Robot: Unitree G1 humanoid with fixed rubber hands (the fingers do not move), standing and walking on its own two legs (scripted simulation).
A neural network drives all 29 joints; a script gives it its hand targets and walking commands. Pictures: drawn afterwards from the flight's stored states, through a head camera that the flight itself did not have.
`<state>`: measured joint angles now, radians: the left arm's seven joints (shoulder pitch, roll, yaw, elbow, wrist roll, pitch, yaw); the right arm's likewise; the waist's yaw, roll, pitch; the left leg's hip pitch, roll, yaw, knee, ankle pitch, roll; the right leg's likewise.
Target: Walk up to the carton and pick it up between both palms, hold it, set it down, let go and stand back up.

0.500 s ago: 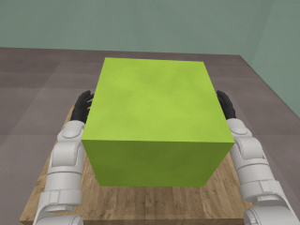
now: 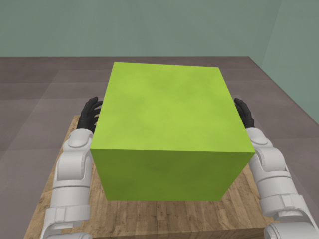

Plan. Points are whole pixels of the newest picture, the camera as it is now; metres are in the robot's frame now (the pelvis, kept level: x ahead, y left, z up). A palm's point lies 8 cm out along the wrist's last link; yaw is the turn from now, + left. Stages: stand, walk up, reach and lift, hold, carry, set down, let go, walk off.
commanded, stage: reach and lift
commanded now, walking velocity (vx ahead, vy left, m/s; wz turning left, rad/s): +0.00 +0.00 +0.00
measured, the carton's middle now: (165, 130) +0.39 -0.01 +0.11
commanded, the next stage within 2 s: hold in 0.22 s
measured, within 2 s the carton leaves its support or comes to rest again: neither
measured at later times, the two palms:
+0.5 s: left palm (76, 124) +0.35 +0.20 +0.17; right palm (238, 119) +0.36 -0.19 +0.17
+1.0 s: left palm (84, 122) +0.35 +0.18 +0.18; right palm (246, 117) +0.36 -0.21 +0.18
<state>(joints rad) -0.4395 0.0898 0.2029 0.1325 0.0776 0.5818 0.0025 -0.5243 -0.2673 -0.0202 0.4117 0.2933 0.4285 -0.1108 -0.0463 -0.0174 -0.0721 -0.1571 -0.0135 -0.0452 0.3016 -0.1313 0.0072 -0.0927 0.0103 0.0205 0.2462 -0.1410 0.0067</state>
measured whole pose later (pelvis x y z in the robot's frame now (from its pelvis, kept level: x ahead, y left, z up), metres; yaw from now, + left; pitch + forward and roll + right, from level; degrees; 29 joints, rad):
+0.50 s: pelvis +0.00 +0.00 +0.00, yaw +1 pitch -2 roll -1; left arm -0.49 0.11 0.26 0.17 0.10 0.62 -0.05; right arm -0.61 -0.25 0.00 0.48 0.28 0.47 -0.13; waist -0.04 -0.01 -0.09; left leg -0.13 -0.02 -0.07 0.29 -0.13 0.01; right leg -0.05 0.01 0.00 0.23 -0.14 0.01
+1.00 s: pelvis +0.00 -0.01 +0.00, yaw +0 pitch -1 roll -1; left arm -0.49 0.10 0.23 0.14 0.08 0.64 0.01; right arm -0.62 -0.28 -0.01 0.47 0.30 0.46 -0.10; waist -0.05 -0.01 -0.11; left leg -0.16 -0.01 -0.06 0.30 -0.13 0.00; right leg -0.09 0.02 0.01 0.24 -0.14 0.00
